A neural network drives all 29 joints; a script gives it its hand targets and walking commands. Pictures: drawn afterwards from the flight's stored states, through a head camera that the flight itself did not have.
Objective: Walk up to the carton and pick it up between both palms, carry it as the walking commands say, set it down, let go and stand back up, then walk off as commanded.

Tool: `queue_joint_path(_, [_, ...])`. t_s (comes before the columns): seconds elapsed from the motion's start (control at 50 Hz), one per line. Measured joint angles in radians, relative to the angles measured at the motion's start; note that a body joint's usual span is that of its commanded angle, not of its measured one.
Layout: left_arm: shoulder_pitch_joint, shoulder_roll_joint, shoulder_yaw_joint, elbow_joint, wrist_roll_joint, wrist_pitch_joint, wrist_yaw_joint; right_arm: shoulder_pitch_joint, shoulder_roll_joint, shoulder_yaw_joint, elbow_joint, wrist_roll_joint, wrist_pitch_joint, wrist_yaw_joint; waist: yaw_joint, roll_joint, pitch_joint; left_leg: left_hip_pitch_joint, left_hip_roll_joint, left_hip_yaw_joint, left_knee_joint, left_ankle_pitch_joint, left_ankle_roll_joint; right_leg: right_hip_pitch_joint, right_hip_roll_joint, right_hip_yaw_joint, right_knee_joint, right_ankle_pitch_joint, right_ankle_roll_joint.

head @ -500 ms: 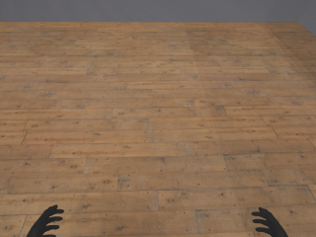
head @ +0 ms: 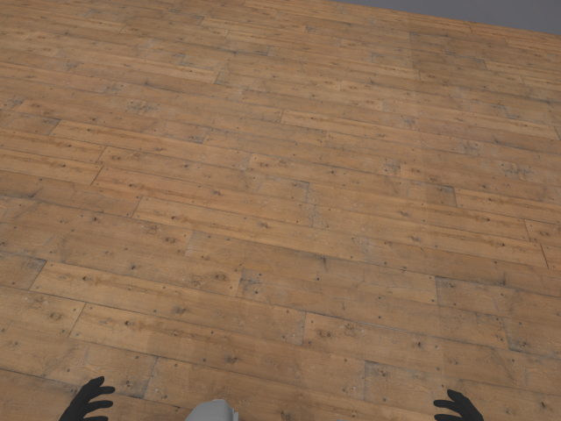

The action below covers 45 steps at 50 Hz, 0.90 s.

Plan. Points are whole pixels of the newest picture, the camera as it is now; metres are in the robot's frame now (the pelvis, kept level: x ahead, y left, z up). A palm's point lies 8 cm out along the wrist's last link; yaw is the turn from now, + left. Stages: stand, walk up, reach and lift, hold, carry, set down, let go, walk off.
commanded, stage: walk up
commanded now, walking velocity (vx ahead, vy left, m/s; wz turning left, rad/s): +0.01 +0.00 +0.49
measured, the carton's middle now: out of the picture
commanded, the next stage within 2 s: none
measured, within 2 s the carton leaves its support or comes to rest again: neither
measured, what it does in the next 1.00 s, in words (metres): steps on the spot, turning left: right foot, then left foot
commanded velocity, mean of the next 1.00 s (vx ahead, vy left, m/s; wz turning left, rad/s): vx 0.01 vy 0.00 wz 0.49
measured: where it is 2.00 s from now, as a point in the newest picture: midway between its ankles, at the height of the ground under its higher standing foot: outside the picture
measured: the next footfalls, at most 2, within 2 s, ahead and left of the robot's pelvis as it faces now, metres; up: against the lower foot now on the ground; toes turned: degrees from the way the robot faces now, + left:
right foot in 0.54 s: +0.01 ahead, -0.12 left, +0.00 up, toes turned +9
left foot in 1.00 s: -0.11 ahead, +0.09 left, +0.00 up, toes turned +32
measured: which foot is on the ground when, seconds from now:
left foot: down 0.00-0.54, up 0.56-0.98, down 1.00-1.00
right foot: down 0.00-0.02, up 0.04-0.52, down 0.54-1.00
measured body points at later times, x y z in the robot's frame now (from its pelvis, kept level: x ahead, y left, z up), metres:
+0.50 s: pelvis -0.03 +0.00 +0.02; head +0.01 +0.00 +0.46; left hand +0.04 +0.29 -0.11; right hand +0.11 -0.27 -0.11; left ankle +0.02 +0.11 -0.73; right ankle -0.03 -0.14 -0.71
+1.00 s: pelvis -0.08 -0.01 +0.00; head -0.05 +0.02 +0.45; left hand -0.17 +0.27 -0.13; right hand +0.18 -0.18 -0.11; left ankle -0.14 +0.07 -0.73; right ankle -0.03 -0.13 -0.73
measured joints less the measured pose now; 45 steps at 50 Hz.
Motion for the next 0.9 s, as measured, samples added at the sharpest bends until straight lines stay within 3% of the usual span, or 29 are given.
queue_joint_path(0.02, [0.008, 0.001, 0.000, 0.009, -0.004, 0.001, -0.005, 0.001, 0.007, 0.005, -0.009, -0.003, -0.004, 0.000, 0.004, -0.010, -0.005, 0.029, 0.003, 0.005, -0.075, 0.042, 0.005, -0.015, -0.014, -0.005, 0.028, -0.013, 0.010])
queue_joint_path(0.04, [0.017, 0.002, -0.003, 0.016, -0.007, 0.003, -0.009, 0.000, 0.012, 0.006, -0.020, -0.009, -0.013, -0.003, 0.003, -0.016, -0.012, 0.040, 0.003, 0.006, -0.134, 0.163, 0.023, -0.041, -0.028, -0.008, 0.087, -0.042, 0.013])
queue_joint_path(0.1, [0.018, -0.002, -0.008, 0.042, -0.008, 0.019, -0.010, -0.008, 0.032, -0.006, -0.034, -0.015, -0.037, -0.010, 0.014, -0.028, -0.003, 0.049, -0.025, 0.001, -0.161, 0.119, 0.093, -0.150, -0.020, 0.063, 0.367, -0.227, 0.037])
queue_joint_path(0.16, [0.016, -0.015, -0.007, 0.062, -0.009, 0.020, -0.014, -0.002, 0.041, -0.013, -0.029, -0.028, -0.040, -0.024, 0.032, -0.016, -0.015, 0.074, -0.032, -0.012, -0.254, 0.207, 0.089, -0.213, -0.011, 0.079, 0.489, -0.205, 0.051])
queue_joint_path(0.22, [0.011, -0.022, -0.003, 0.086, -0.001, 0.026, -0.022, 0.005, 0.035, -0.018, -0.031, -0.031, -0.043, -0.035, 0.032, 0.015, -0.042, 0.091, -0.027, -0.038, -0.333, 0.264, 0.090, -0.232, -0.006, 0.077, 0.507, -0.147, 0.059])
queue_joint_path(0.3, [-0.001, -0.012, 0.003, 0.102, 0.003, 0.036, -0.026, 0.020, 0.037, -0.016, -0.019, -0.039, -0.044, -0.039, 0.030, 0.019, -0.077, 0.097, -0.035, -0.061, -0.380, 0.297, 0.090, -0.208, -0.004, 0.108, 0.446, -0.085, 0.066])
queue_joint_path(0.4, [-0.033, -0.018, -0.001, 0.097, -0.006, 0.036, -0.020, 0.033, 0.036, -0.016, 0.002, -0.048, -0.030, -0.040, 0.005, 0.017, -0.084, 0.083, -0.056, -0.098, -0.406, 0.334, 0.080, -0.137, 0.031, 0.136, 0.284, -0.107, 0.079])
queue_joint_path(0.5, [-0.028, -0.054, -0.022, 0.079, 0.000, 0.005, -0.005, 0.019, 0.017, -0.028, 0.034, -0.046, -0.013, -0.036, -0.039, 0.051, -0.062, 0.044, -0.077, -0.142, -0.414, 0.374, 0.055, -0.047, 0.087, 0.140, 0.054, -0.118, 0.045])
queue_joint_path(0.54, [-0.010, -0.056, -0.022, 0.056, -0.006, -0.010, 0.002, 0.026, 0.014, -0.031, 0.044, -0.032, -0.011, -0.036, -0.028, 0.038, -0.062, 0.010, -0.103, -0.139, -0.373, 0.352, 0.035, 0.008, 0.072, 0.135, -0.087, -0.041, -0.001])
queue_joint_path(0.58, [0.004, -0.067, -0.016, 0.043, -0.009, -0.014, 0.006, 0.018, 0.009, -0.038, 0.056, -0.033, -0.007, -0.040, -0.017, 0.042, -0.037, -0.056, -0.115, -0.127, -0.188, 0.165, 0.009, 0.002, 0.061, 0.124, -0.072, 0.029, -0.044])
queue_joint_path(0.64, [0.035, -0.083, -0.023, 0.027, -0.006, -0.014, 0.012, 0.036, 0.005, -0.049, 0.065, -0.042, -0.001, -0.030, -0.004, 0.046, -0.027, -0.135, -0.102, -0.077, 0.111, 0.095, -0.018, 0.038, 0.034, 0.092, -0.107, 0.035, -0.053])
queue_joint_path(0.7, [0.068, -0.094, -0.028, 0.014, 0.007, -0.020, 0.013, 0.046, 0.000, -0.056, 0.070, -0.037, 0.007, -0.012, 0.000, 0.049, -0.037, -0.145, -0.067, -0.060, 0.249, 0.133, -0.042, 0.059, 0.018, 0.065, -0.148, 0.052, -0.052])
queue_joint_path(0.8, [0.077, -0.103, -0.020, 0.003, 0.021, -0.037, 0.005, 0.049, 0.005, -0.043, 0.063, -0.025, 0.012, -0.003, 0.007, 0.035, -0.046, -0.058, -0.021, -0.039, 0.166, 0.096, -0.065, 0.058, -0.014, 0.003, -0.145, 0.048, -0.049])
queue_joint_path(0.9, [0.095, -0.086, 0.005, 0.021, 0.026, -0.041, -0.001, -0.010, 0.022, -0.027, 0.046, -0.022, 0.013, 0.001, 0.028, -0.002, -0.051, 0.037, -0.023, -0.004, 0.017, 0.002, -0.057, 0.037, -0.052, -0.048, -0.102, 0.030, -0.035])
